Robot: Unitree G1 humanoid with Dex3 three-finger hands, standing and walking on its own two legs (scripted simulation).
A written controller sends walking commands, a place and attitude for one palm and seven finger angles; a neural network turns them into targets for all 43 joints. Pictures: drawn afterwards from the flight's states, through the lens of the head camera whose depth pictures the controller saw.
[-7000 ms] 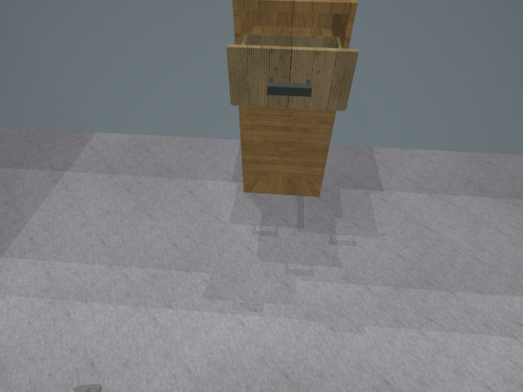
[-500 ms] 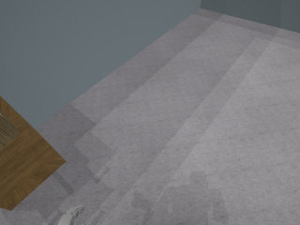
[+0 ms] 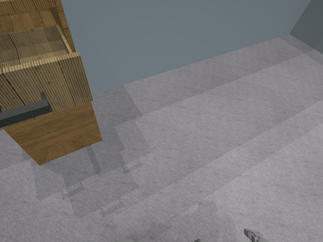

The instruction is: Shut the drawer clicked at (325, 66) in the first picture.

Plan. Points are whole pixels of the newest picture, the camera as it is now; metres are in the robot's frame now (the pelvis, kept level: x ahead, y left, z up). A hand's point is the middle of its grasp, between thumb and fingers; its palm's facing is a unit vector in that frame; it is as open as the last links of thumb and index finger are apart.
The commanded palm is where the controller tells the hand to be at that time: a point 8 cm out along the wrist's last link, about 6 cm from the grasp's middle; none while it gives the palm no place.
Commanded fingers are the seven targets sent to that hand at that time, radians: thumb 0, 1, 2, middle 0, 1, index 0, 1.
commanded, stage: turn to face it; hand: left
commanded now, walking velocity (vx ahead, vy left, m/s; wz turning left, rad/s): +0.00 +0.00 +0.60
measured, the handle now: (22, 107) +0.40 +0.42 +0.04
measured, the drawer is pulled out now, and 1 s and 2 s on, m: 0.30 0.30 0.30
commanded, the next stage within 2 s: take the last steps up to it in 0.72 s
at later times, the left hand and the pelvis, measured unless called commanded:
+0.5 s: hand out of the picture +0.08 +0.19 -0.13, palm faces +0.27 -0.91 -0.30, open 7.4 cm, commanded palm none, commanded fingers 0.00 0.90 0.90 -0.20 -0.30 -0.20 -0.30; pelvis +0.00 -0.04 +0.00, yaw +16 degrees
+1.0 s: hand out of the picture -0.16 +0.12 -0.17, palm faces +0.55 -0.81 -0.22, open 7.4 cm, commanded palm none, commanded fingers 0.00 0.90 0.90 -0.20 -0.30 -0.20 -0.30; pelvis -0.03 -0.02 +0.00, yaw +28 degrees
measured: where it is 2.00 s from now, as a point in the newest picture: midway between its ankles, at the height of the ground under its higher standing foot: (143, 239)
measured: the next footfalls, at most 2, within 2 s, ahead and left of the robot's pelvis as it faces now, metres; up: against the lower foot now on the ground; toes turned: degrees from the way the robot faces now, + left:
right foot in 0.48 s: +0.06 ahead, -0.13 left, +0.00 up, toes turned +16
left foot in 0.96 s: -0.07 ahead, +0.07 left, +0.00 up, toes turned +30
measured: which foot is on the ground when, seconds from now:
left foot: down 0.00-0.48, up 0.50-0.94, down 0.96-1.00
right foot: up 0.00-0.46, down 0.48-0.96, up 0.98-1.00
